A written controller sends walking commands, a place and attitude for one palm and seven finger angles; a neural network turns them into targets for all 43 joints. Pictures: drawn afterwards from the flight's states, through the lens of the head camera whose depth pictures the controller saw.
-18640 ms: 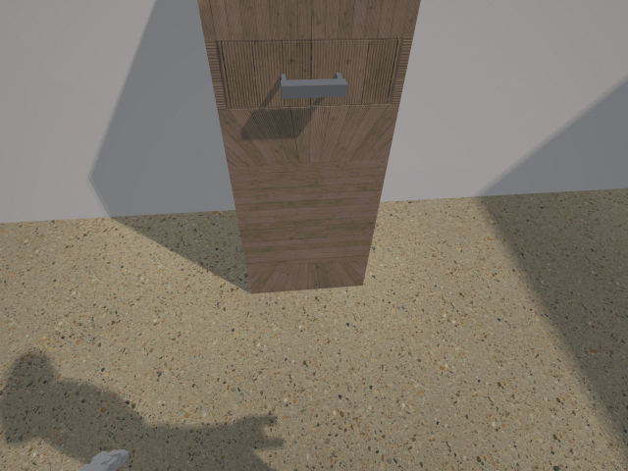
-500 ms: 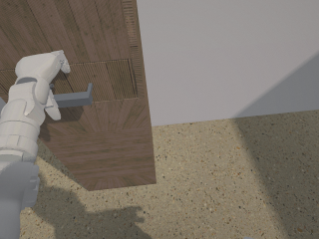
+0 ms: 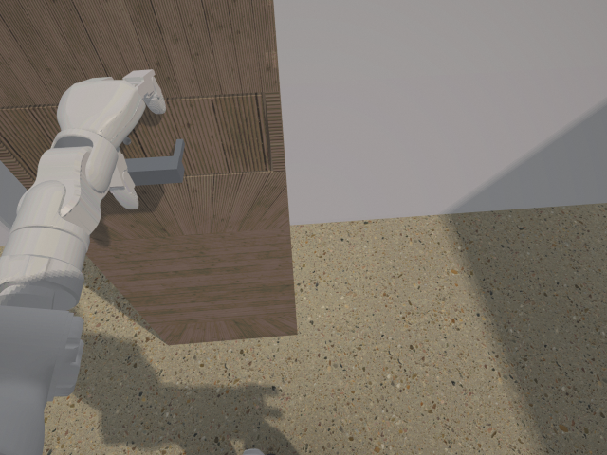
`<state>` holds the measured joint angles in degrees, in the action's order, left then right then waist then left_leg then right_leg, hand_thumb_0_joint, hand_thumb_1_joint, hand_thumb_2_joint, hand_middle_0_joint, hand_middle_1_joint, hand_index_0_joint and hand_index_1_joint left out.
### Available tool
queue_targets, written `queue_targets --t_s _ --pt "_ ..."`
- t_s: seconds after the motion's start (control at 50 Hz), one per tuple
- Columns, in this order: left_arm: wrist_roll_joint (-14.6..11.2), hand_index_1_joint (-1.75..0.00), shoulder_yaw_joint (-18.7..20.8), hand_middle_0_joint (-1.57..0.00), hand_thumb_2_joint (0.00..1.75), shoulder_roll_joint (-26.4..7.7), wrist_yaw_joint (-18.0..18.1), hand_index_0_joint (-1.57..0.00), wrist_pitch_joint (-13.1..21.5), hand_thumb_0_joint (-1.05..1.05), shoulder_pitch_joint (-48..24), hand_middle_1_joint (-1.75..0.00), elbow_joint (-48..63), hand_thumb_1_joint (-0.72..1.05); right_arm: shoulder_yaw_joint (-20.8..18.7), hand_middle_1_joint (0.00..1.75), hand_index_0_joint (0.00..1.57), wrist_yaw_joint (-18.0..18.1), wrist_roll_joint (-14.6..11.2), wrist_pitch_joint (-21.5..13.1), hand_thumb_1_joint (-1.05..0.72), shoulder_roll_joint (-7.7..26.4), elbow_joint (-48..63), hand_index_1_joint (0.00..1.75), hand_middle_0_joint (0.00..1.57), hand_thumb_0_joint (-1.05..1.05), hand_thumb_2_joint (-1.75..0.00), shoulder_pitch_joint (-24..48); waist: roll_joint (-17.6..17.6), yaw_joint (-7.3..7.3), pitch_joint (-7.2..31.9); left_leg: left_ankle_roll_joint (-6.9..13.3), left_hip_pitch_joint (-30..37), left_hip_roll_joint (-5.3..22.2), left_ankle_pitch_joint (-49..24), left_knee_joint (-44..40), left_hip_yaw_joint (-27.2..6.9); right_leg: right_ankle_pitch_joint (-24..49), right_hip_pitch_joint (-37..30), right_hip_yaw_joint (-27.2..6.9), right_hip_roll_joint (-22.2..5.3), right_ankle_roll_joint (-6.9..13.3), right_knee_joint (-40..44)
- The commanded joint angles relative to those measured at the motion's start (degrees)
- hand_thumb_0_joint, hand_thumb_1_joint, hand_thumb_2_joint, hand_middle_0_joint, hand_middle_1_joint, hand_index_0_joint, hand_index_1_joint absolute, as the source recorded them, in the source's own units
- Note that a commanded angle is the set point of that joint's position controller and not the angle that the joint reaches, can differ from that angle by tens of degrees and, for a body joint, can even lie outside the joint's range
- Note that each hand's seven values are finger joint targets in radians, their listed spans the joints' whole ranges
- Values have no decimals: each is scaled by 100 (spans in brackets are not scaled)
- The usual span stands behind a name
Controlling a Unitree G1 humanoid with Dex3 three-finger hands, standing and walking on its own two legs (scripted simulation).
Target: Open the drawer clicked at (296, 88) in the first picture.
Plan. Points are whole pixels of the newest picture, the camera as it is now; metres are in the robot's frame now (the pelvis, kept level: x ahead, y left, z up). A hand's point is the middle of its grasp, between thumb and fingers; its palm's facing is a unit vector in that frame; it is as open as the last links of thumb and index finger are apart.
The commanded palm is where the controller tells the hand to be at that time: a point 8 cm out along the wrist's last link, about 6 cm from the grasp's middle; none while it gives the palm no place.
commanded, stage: move the hooked fingers above the handle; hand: left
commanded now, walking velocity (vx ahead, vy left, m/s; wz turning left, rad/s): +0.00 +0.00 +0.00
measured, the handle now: (135, 160) +0.51 +0.25 +0.10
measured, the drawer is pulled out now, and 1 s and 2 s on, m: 0.00 0.00 0.00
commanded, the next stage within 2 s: none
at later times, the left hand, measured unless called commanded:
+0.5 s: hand (139, 147) +0.47 +0.21 +0.16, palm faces +0.04 -0.09 -1.00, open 13.8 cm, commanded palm +0.45 +0.27 +0.22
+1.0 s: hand (113, 172) +0.43 +0.24 +0.15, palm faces -0.20 +0.00 -0.98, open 13.8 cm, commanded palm +0.45 +0.25 +0.22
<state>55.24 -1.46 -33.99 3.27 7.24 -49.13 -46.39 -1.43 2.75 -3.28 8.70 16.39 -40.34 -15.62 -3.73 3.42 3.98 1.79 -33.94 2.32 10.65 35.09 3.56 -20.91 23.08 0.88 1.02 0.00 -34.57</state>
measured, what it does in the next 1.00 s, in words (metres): stands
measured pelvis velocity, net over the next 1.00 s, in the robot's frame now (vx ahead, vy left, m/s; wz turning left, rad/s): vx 0.01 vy -0.02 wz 0.05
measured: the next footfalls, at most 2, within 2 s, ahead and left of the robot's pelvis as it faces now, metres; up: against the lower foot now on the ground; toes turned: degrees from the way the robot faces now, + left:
none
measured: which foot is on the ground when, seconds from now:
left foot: down 0.00-1.00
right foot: down 0.00-1.00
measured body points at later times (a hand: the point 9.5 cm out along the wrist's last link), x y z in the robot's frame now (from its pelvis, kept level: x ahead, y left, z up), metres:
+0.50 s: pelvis +0.01 -0.01 +0.00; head +0.06 -0.01 +0.45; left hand +0.46 +0.22 +0.21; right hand +0.08 -0.30 -0.12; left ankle +0.07 +0.10 -0.72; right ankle -0.04 -0.12 -0.72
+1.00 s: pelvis +0.01 -0.02 +0.00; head +0.05 -0.04 +0.45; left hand +0.44 +0.24 +0.20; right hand +0.11 -0.30 -0.12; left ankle +0.07 +0.10 -0.72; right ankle -0.04 -0.12 -0.72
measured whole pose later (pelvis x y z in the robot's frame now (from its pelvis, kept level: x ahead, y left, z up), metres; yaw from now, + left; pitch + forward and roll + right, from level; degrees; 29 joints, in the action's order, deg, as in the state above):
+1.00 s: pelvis +0.01 -0.02 +0.00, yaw +3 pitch +5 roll -1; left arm 50.0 -9.1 -36.7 -14.4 7.0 -46.2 -41.7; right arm -1.9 5.2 -4.0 7.7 17.5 -39.6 -16.1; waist -3.4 0.9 2.2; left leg 0.6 -27.6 1.2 10.6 32.7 0.9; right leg -22.1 15.8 3.6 0.6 1.3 -32.4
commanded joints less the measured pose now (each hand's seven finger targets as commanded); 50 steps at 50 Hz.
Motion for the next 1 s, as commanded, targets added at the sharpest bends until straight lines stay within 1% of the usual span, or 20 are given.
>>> queue_targets --t_s 0.0,0.1,0.2,0.24,0.28,0.32,0.38,0.42,0.44,0.52,0.56,0.64,0.7,0.76,0.8,0.84,0.92,0.94,0.96,0.98 --pt "138 -120 1104 -30 30 -2846 281 -30 -993 0 -2864 -120 393 -50 -191 30 20 166 -36 -117 -90 819 593 30 20 0 -90 -22 222 -273 2188 89 1904 -226 -690 -323 -85 1240 -255 26 157 100 607" --pt "149 -120 800 -30 30 -2586 -301 -30 -944 0 -2582 -120 -200 -50 -163 30 20 296 -81 -132 -90 871 635 30 20 0 -90 -76 708 -22 1541 154 1756 -209 -245 -420 -81 1020 -42 -18 91 18 807" --pt "91 -120 3 -30 30 -1679 -961 -30 -336 0 -2580 -120 365 -50 -258 30 20 316 -33 -200 -90 820 712 30 20 0 -90 -285 377 205 1451 200 2223 -230 -414 -298 -137 1139 361 -76 100 53 838" --pt "-114 -120 -421 -30 30 -1068 -1168 -30 -26 0 -2632 -120 797 -50 -301 30 20 310 -7 -239 -90 752 707 30 20 0 -90 -379 331 323 1398 237 2460 -261 -539 -235 -160 1207 497 -89 102 73 899" --pt "-298 -120 -211 -30 30 -1262 -1200 -30 238 0 -2795 -120 1212 -50 -340 30 20 308 0 -258 -90 801 633 30 20 0 -90 -413 118 303 1430 216 2652 -263 -706 -176 -244 1300 658 -78 138 101 819" --pt "-480 -120 1 -30 30 -1349 -1093 -30 501 0 -3006 -120 1831 -50 -384 30 20 289 25 -299 -90 776 626 30 20 0 -90 -432 -238 219 1827 197 3020 -286 -1020 -110 -298 1405 687 -47 165 149 724" --pt "-496 -120 692 -30 30 -1886 -617 -30 666 0 -3109 -120 2217 -50 -431 30 20 189 76 -305 -90 787 529 30 20 0 -90 -499 -605 12 2330 118 3285 -279 -1586 7 -399 1611 689 62 235 231 528" --pt "-408 -120 1389 -30 30 -2555 -177 -30 493 0 -2961 -120 1903 -50 -389 30 20 117 93 -257 -90 804 481 30 20 0 -90 -460 -486 -164 2392 79 2906 -272 -1662 4 -413 1676 473 105 240 237 437" --pt "-339 -120 1739 -30 30 -2976 26 -30 353 0 -2998 -120 1681 -50 -348 30 20 108 105 -238 -90 830 450 30 20 0 -90 -418 -207 -261 2412 91 2547 -279 -1670 -10 -377 1780 189 94 225 228 422" --pt "-12 -120 1437 -30 30 -2730 510 -30 -512 0 -2739 -120 1169 -50 -299 30 20 6 63 -181 -90 790 498 30 20 0 -90 -126 -289 -409 2479 10 2220 -238 -1675 -100 -184 1916 -120 140 208 209 340" --pt "68 -120 1632 -30 30 -3080 572 -30 -735 0 -2721 -120 1211 -50 -265 30 20 4 38 -147 -90 813 535 30 20 0 -90 4 -200 -509 2731 27 2180 -250 -1739 -128 -97 2152 -528 64 193 182 361" --pt "-20 -120 1398 -30 30 -2894 399 -30 -1029 0 -2598 -120 1002 -50 -189 30 20 132 -47 -98 -90 748 626 30 20 0 -90 320 390 -461 2530 92 2012 -276 -1345 -264 1 2165 -905 -17 136 87 527" --pt "7 -120 1234 -30 30 -2844 61 -30 -1153 0 -2212 -120 571 -50 -150 30 20 237 -79 -86 -90 792 667 30 20 0 -90 359 646 -373 2071 142 1903 -296 -952 -374 15 2037 -826 -54 88 18 659" --pt "110 -120 544 -30 30 -2172 -542 -30 -1114 0 -1928 -120 127 -50 -159 30 20 282 -111 -83 -90 844 723 30 20 0 -90 274 876 -66 1403 191 1889 -292 -620 -427 43 1786 -383 -64 45 -35 872" --pt "57 -120 -176 -30 30 -1451 -971 -30 -940 0 -2080 -120 267 -50 -195 30 20 277 -117 -123 -90 839 750 30 20 0 -90 173 900 171 1036 219 2041 -289 -515 -392 -12 1683 8 -90 35 -40 962" --pt "-134 -120 -876 -30 30 -659 -1385 -30 -592 0 -2334 -120 839 -50 -245 30 20 284 -78 -185 -90 787 760 30 20 0 -90 65 696 385 966 246 2403 -300 -589 -344 -49 1679 243 -104 21 -11 1027" --pt "-626 -120 -621 -30 30 -794 -1683 -30 250 0 -2817 -120 1992 -50 -276 30 20 323 -38 -322 -90 768 687 30 20 0 -90 -33 -50 326 1296 254 2944 -389 -912 -207 -232 1742 470 -124 58 97 864" --pt "-781 -120 -467 -30 30 -891 -1637 -30 448 0 -2941 -120 2230 -50 -289 30 20 323 -11 -362 -90 775 629 30 20 0 -90 -88 -45 307 1419 251 3002 -385 -1025 -158 -245 1807 414 -119 57 112 852" --pt "-838 -120 -148 -30 30 -1144 -1506 -30 597 0 -3014 -120 2402 -50 -322 30 20 320 -17 -398 -90 778 603 30 20 0 -90 -87 -299 226 1586 209 3115 -379 -1133 -139 -302 1797 484 -93 90 144 770" --pt "-888 -120 223 -30 30 -1456 -1314 -30 707 0 -3072 -120 2519 -50 -338 30 20 306 5 -420 -90 787 564 30 20 0 -90 -142 -292 134 1802 190 3167 -372 -1255 -94 -331 1822 458 -47 121 169 701"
